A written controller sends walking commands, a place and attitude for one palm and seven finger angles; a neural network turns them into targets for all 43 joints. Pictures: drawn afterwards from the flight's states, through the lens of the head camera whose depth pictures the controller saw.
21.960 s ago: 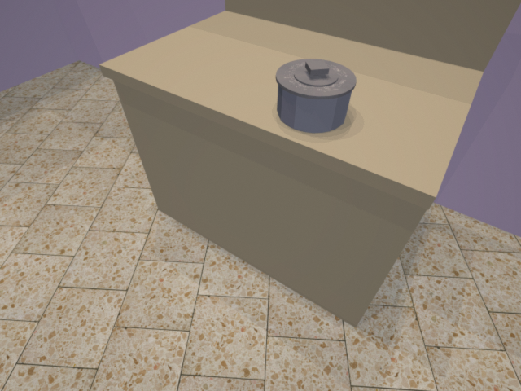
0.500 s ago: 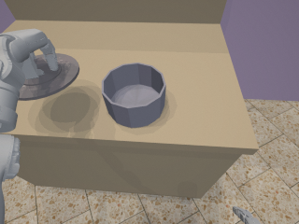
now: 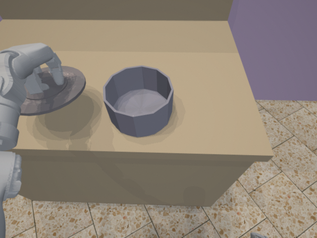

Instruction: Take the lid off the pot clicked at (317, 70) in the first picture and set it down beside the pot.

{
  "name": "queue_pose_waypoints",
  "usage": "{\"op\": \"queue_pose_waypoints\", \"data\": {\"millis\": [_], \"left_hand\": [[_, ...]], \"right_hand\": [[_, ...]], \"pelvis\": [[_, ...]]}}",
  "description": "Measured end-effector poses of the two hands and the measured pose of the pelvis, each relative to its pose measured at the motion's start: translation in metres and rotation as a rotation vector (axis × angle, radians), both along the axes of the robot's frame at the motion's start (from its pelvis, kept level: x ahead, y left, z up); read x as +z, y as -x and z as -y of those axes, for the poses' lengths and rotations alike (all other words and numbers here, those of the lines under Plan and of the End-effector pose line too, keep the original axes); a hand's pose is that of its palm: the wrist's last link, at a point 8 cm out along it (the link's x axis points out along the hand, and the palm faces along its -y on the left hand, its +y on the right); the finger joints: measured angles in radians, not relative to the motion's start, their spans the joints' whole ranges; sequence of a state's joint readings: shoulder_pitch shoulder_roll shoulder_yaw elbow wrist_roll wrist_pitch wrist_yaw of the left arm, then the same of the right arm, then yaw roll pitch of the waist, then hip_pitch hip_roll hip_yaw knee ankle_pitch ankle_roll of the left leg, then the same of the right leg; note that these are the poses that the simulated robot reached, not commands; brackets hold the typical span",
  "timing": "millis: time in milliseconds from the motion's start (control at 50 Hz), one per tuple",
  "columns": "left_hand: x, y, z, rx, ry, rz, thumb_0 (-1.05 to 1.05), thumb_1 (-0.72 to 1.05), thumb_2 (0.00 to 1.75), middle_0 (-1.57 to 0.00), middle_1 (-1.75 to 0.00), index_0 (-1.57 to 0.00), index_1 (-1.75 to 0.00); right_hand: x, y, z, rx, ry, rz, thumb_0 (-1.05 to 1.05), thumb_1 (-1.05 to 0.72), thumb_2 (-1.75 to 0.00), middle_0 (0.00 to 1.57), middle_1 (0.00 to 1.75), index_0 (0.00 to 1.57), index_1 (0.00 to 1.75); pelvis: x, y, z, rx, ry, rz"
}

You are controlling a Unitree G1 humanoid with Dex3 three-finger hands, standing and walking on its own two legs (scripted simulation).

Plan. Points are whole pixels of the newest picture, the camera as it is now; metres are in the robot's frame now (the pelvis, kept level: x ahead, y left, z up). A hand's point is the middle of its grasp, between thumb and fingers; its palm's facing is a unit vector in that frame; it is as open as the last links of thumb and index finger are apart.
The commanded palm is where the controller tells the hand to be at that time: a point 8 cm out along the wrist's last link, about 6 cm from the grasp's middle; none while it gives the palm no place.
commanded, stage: lower the lid onto the table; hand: left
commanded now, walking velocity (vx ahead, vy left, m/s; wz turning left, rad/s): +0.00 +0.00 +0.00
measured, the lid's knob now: (41, 79) +0.48 +0.29 +0.14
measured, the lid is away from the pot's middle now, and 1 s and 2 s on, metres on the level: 0.24 0.24 0.25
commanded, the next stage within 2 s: open the fingers wide in 1.90 s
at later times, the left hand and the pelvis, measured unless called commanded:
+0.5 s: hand (39, 94) +0.44 +0.29 +0.12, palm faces -0.44 -0.09 -0.89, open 6.0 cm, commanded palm +0.45 +0.28 +0.20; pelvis +0.00 +0.00 +0.00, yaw +1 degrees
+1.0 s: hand (52, 98) +0.45 +0.27 +0.10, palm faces -0.48 -0.08 -0.87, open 6.0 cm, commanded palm +0.46 +0.27 +0.17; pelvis +0.00 +0.00 +0.00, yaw -1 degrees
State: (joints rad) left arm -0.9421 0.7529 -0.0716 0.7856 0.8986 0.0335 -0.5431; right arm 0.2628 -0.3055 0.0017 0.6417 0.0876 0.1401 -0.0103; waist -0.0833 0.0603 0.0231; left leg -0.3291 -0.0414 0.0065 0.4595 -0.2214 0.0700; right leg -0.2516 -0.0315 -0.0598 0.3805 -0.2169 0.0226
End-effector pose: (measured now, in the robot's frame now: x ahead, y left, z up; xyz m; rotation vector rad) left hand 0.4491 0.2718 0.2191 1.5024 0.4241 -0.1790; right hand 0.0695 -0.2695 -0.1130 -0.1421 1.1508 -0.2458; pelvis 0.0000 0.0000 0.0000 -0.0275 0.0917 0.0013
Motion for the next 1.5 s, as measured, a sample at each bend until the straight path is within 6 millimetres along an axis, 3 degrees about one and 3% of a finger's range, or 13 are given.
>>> {"op": "queue_pose_waypoints", "data": {"millis": [460,1080,1500], "left_hand": [[-0.035,0.007,-0.017,-0.007,0.026,-0.066,0.04,0.15,1.10,-0.61,-0.73,-0.96,-0.92],[-0.071,-0.010,0.001,-0.061,0.028,-0.123,0.03,0.16,1.09,-0.61,-0.73,-0.96,-0.93],[-0.086,-0.019,-0.008,-0.024,0.035,-0.144,0.00,0.16,1.08,-0.60,-0.76,-1.00,-0.94]], "right_hand": [[0.003,-0.011,-0.001,0.021,0.029,-0.001,0.00,-0.90,-0.90,0.20,0.30,0.20,0.30],[-0.005,0.028,0.003,-0.056,0.036,-0.095,0.00,-0.90,-0.90,0.20,0.30,0.20,0.30],[-0.007,0.034,0.010,-0.083,0.058,-0.125,0.00,-0.90,-0.90,0.20,0.30,0.20,0.30]], "pelvis": [[-0.002,-0.001,-0.003,0.010,0.007,-0.013],[-0.005,-0.004,-0.003,-0.012,0.006,-0.046],[-0.010,-0.008,0.002,-0.024,0.010,-0.087]]}}
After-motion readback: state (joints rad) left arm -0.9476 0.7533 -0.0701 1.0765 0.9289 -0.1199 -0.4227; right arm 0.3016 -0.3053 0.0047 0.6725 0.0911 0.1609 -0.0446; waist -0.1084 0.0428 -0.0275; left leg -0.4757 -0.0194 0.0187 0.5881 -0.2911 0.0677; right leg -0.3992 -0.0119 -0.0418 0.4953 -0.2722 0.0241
